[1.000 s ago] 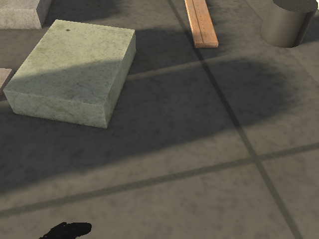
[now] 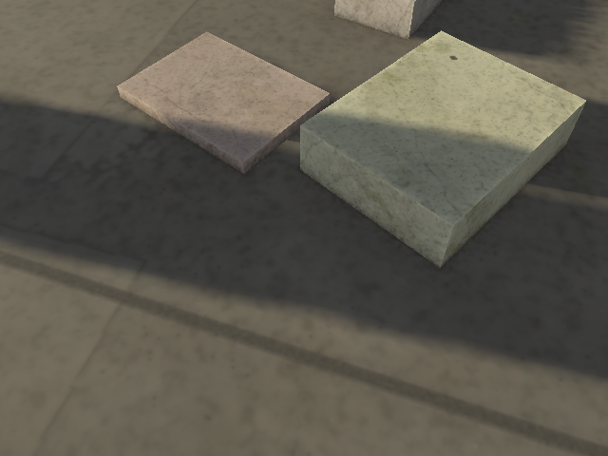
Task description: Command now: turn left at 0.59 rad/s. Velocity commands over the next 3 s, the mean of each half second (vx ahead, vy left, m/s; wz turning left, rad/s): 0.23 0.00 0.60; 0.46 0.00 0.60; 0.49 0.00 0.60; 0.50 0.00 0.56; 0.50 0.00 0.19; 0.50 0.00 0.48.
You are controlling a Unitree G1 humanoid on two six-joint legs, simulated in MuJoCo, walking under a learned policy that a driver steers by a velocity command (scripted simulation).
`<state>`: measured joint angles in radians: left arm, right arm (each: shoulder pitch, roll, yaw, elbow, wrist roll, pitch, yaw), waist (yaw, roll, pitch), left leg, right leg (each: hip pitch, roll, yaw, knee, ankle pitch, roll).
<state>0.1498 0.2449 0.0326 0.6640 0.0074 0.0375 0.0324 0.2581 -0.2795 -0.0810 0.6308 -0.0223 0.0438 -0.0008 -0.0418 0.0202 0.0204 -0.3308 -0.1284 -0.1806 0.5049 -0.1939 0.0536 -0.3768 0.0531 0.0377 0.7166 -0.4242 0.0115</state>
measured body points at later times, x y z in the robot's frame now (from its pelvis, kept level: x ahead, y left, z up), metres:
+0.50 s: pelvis +0.07 +0.03 +0.00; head +0.08 +0.03 +0.45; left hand +0.01 +0.30 -0.12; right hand +0.32 -0.16 -0.08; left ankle +0.09 +0.16 -0.71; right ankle +0.01 -0.11 -0.74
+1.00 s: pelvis +0.29 +0.17 +0.00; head +0.32 +0.20 +0.44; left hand +0.37 +0.48 -0.09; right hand +0.41 -0.09 -0.12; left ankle +0.12 +0.16 -0.74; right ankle +0.52 +0.16 -0.70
